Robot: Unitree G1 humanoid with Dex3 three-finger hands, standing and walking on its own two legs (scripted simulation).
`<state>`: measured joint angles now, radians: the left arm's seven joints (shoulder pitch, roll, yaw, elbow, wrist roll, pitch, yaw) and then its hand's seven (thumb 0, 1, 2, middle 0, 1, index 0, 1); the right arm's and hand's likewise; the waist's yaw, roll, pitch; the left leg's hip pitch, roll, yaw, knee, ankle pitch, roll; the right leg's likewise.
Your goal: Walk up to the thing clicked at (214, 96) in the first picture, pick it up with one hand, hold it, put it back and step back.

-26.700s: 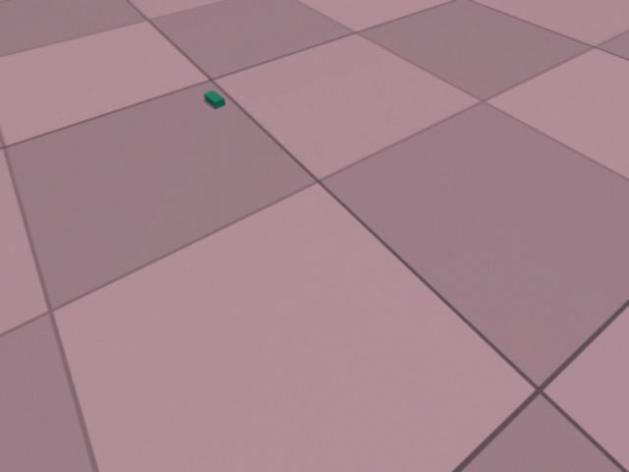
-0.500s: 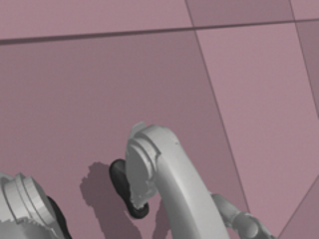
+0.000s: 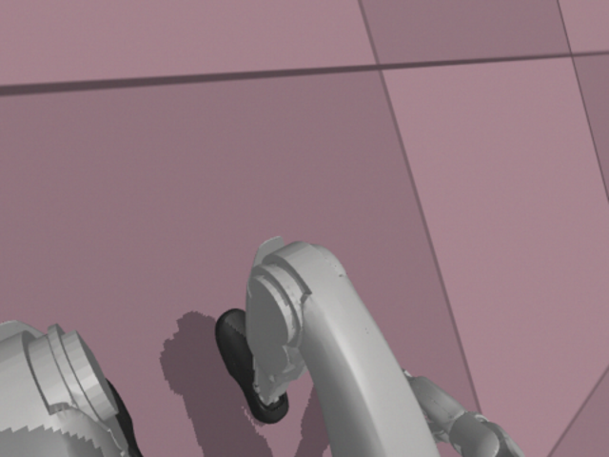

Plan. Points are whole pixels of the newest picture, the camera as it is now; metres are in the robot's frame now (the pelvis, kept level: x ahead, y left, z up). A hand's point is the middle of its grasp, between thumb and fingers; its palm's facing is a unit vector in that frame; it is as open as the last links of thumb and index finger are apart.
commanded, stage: settle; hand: left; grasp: from above
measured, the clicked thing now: out of the picture +0.45 +0.40 -0.28
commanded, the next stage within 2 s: lift in 0.56 s
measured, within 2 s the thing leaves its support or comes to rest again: neither
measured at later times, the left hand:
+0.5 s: hand out of the picture +0.43 +0.41 -0.16, palm faces -0.44 -0.15 -0.88, open 9.1 cm
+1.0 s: hand out of the picture +0.39 +0.41 -0.08, palm faces -0.47 -0.17 -0.87, open 9.1 cm
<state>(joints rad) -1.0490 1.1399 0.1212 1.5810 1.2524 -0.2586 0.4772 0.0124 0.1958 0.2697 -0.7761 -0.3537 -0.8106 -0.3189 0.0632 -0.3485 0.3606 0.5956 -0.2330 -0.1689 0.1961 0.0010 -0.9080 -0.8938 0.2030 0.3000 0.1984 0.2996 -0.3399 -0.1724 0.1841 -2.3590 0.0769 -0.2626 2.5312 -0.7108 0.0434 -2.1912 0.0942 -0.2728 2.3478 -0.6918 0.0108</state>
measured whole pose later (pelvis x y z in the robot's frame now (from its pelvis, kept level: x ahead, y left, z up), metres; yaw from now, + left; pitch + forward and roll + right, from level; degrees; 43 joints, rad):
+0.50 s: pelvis +0.00 +0.00 +0.01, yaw +4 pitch +31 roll -13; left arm -0.99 0.99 0.08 1.34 1.18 -0.22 0.22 0.02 0.20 0.19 -0.81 -0.32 -0.85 -0.28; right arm 0.12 -0.33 0.23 0.60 -0.15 -0.05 0.17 0.00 -0.91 -0.89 0.20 0.30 0.20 0.30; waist -0.26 -0.05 0.07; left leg -2.36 0.06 -0.19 2.45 -0.67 0.05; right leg -2.21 0.07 -0.22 2.32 -0.68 0.00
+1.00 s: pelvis -0.01 +0.00 +0.05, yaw +8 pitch +35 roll -11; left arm -0.83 0.84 0.08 1.05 1.08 -0.16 0.05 0.01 0.18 0.25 -0.81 -0.33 -0.84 -0.29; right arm 0.17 -0.30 0.10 0.61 -0.08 0.06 0.11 0.00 -0.91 -0.90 0.20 0.30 0.20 0.30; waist -0.18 0.02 -0.04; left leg -2.28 0.05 -0.12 2.29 -0.64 0.05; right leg -2.15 0.04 -0.15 2.21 -0.68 0.00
